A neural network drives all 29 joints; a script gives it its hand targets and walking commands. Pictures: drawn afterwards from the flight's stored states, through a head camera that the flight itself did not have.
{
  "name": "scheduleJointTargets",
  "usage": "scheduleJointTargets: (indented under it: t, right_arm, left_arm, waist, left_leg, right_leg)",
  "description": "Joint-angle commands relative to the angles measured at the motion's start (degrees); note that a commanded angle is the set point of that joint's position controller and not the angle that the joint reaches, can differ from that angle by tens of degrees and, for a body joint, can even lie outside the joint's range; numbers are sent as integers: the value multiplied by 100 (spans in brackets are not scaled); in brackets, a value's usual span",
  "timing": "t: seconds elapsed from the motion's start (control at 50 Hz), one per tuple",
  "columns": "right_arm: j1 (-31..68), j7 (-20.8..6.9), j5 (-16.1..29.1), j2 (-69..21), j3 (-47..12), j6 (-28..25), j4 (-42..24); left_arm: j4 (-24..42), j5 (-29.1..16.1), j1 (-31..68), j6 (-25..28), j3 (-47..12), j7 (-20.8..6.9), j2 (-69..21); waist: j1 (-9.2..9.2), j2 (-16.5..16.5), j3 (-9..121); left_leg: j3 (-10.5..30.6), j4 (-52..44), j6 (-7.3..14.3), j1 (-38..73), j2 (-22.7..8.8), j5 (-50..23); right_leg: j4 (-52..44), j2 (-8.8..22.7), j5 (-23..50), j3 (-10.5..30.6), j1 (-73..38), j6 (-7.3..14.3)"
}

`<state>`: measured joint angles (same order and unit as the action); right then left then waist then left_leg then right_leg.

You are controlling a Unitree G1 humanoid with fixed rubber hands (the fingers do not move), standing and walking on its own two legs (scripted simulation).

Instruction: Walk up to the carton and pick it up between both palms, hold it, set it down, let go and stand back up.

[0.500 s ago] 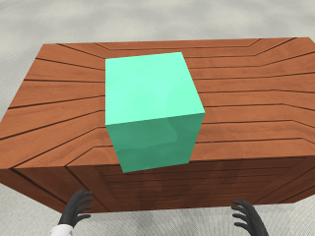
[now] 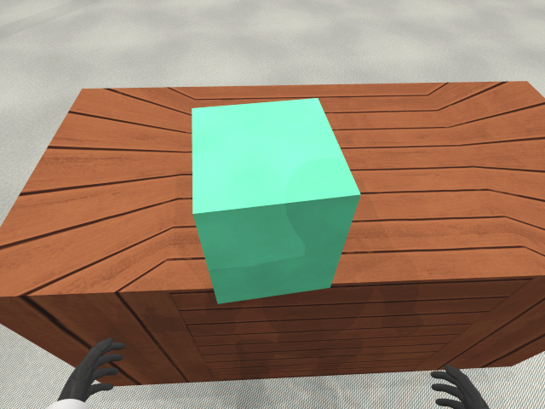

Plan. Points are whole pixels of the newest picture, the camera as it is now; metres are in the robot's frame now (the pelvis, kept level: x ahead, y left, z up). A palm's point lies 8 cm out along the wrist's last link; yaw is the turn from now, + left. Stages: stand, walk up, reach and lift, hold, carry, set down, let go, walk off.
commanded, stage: stand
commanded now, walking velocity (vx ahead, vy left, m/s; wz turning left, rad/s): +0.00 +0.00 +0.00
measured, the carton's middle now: (266, 204) +0.42 +0.06 +0.05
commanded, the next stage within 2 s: none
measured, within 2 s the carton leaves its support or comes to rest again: neither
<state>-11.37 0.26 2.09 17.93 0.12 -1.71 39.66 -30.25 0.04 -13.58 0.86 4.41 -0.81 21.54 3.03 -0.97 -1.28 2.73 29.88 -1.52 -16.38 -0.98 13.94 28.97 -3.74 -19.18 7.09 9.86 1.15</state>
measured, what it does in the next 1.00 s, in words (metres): stands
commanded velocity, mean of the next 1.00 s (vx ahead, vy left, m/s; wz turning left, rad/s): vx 0.00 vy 0.00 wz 0.00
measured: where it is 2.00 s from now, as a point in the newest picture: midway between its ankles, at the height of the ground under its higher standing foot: outside the picture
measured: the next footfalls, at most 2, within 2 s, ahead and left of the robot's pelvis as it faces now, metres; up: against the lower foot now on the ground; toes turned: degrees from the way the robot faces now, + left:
none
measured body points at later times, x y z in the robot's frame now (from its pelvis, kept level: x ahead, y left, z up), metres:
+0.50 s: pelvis -0.01 +0.00 +0.00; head +0.00 +0.01 +0.45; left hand +0.13 +0.31 -0.07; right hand +0.15 -0.26 -0.09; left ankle +0.02 +0.14 -0.74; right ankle -0.04 -0.12 -0.74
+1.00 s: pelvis -0.02 +0.01 +0.00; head -0.02 +0.02 +0.45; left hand +0.11 +0.31 -0.08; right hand +0.13 -0.26 -0.09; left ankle +0.02 +0.14 -0.74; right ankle -0.04 -0.12 -0.74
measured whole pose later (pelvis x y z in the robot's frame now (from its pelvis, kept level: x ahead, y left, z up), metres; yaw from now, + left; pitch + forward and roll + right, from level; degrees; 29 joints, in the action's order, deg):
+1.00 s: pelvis -0.02 +0.01 +0.00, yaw +0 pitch -2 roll -1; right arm -11.4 0.1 2.1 17.9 0.1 -1.6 41.0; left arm -34.4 0.0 -13.6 1.9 4.4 -0.8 21.5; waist 3.0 -1.0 -1.3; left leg 2.7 30.3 -1.5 -16.3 -1.0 12.3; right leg 29.5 -3.7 -17.7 7.1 9.9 0.6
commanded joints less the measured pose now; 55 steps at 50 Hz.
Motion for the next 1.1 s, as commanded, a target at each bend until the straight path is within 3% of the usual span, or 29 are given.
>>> scheduleJointTargets:
  t: [0.0,0.24,0.6,1.08]
  right_arm:
    - [197,-75,-466,1413,490,-54,-136]
    - [242,-75,-450,1425,500,-69,-104]
    - [289,-71,-412,1406,494,-86,-67]
    - [289,-90,-394,1368,468,-104,152]
  left_arm:
    - [-218,212,28,187,173,135,1064]
    - [-322,196,39,215,149,118,1043]
    - [-481,156,0,254,150,100,1037]
    - [-729,149,67,264,131,80,1105]
  waist:
    - [-235,-182,856]
    - [-260,-93,752]
    - [-244,4,815]
    - [-315,7,513]
  left_leg:
    - [162,-133,460,836,-285,-1551]
    - [219,-191,485,835,-324,-1329]
    - [202,-165,494,850,-328,-1493]
    - [280,-296,490,795,-345,-799]
  right_leg:
    - [-408,728,2128,372,-82,94]
    - [-503,745,1834,442,35,126]
    - [-434,777,2151,448,-61,133]
    - [-719,799,1182,566,354,157]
